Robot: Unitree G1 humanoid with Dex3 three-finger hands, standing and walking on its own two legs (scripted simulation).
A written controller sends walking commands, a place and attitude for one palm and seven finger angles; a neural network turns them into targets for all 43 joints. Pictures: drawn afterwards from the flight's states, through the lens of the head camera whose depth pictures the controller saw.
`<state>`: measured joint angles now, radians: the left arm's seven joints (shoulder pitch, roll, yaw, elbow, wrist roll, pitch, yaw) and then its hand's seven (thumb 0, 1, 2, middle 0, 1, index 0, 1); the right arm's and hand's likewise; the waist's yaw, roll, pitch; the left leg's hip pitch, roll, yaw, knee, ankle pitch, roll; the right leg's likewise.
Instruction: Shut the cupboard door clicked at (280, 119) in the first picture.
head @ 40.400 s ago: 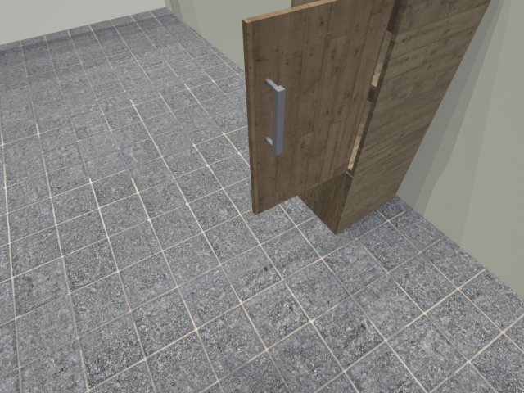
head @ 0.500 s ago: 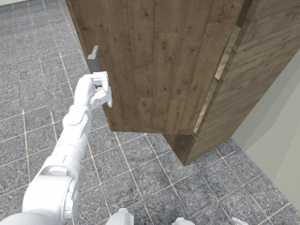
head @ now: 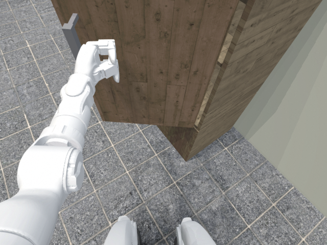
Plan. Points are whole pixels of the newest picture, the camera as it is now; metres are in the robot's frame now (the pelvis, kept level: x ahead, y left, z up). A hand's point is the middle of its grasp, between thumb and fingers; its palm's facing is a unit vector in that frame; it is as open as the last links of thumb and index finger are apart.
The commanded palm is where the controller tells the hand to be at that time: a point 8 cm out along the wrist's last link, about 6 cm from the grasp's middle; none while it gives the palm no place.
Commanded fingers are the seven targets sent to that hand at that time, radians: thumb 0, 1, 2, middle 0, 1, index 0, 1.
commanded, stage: push the door shut along its arc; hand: left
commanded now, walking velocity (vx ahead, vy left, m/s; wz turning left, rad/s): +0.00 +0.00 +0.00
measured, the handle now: (83, 54) +0.57 +0.15 +0.11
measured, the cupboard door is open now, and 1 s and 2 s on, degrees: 50 39 31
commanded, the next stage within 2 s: pull the fist back off the door in 1.00 s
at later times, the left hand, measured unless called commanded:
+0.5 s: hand (121, 52) +0.55 +0.06 +0.12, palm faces -0.32 -0.95 -0.03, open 2.9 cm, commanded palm +0.57 +0.09 +0.11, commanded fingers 0.00 0.90 0.90 -1.30 -1.50 -1.30 -1.50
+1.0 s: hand (129, 44) +0.58 +0.04 +0.12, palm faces -0.39 -0.92 -0.03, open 3.4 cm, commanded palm +0.63 +0.04 +0.11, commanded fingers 0.00 0.90 0.90 -1.30 -1.50 -1.30 -1.50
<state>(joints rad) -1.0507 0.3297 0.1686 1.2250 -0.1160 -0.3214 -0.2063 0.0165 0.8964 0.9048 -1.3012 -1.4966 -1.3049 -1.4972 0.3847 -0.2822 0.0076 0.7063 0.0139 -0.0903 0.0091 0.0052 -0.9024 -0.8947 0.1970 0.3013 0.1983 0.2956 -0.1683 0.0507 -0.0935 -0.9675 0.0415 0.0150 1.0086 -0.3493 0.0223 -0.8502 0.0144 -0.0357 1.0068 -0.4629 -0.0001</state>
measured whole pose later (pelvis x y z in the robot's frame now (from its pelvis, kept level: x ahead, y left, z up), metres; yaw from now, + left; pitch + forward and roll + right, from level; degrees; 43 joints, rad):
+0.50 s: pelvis +0.01 -0.01 -0.01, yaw +0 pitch +22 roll -3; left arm -1.23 0.45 0.20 1.31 -0.09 -0.26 -0.33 -0.02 0.87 0.96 -1.30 -1.50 -1.30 -1.50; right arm 0.40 -0.29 0.01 0.70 0.01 -0.06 0.00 0.00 -0.90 -0.89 0.20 0.30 0.20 0.30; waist -0.21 0.07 -0.09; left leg -1.08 0.06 -0.02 1.08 -0.38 0.00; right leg -0.96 0.04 -0.06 1.06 -0.49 -0.02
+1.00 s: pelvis +0.00 +0.00 -0.03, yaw -1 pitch +26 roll -5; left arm -1.47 0.50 0.15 1.39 -0.06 -0.17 -0.33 0.01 1.00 1.04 -1.30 -1.50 -1.30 -1.50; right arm 0.40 -0.27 0.04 0.75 -0.02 -0.12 -0.01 0.00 -0.90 -0.89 0.20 0.30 0.20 0.30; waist -0.26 0.07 -0.09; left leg -1.24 0.06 -0.02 1.18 -0.40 0.02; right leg -1.10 0.04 -0.07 1.15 -0.50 0.00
